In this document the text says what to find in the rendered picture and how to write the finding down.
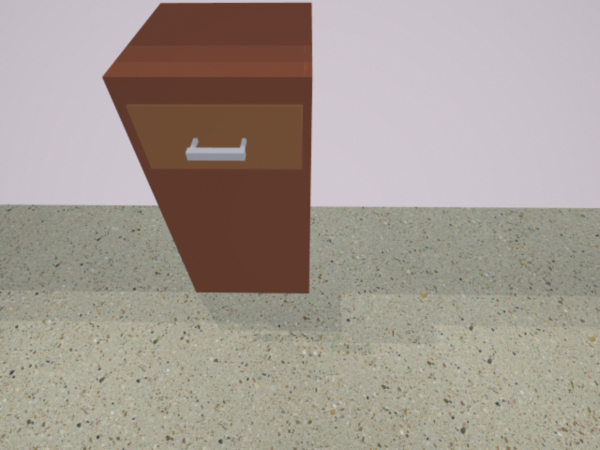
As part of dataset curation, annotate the handle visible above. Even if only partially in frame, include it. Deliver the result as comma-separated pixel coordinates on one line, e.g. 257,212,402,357
186,138,247,160

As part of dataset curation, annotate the drawer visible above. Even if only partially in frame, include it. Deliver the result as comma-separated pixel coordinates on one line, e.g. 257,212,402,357
126,104,303,169

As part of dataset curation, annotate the cabinet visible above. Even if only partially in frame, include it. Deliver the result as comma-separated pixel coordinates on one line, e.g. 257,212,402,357
102,3,312,293

